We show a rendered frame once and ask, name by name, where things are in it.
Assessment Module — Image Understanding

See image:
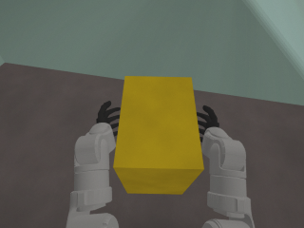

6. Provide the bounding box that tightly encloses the right robot upper arm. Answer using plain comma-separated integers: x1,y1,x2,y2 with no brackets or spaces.
202,218,250,228

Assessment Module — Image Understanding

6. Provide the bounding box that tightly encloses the robot left forearm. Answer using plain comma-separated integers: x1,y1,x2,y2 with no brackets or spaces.
66,123,116,228

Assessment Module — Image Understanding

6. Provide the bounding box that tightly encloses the carton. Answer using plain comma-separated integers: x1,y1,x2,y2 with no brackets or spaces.
113,76,204,195

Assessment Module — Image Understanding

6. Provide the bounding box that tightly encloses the left robot upper arm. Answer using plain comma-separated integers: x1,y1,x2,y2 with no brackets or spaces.
67,213,119,228

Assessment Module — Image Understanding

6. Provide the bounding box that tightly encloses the robot right forearm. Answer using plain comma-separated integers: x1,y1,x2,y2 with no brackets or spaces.
201,126,255,228

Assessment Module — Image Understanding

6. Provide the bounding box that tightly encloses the right robot hand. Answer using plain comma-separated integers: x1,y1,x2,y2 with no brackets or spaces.
197,105,219,142

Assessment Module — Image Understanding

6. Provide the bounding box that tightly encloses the left robot hand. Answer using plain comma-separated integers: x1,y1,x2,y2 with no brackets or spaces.
96,101,121,137

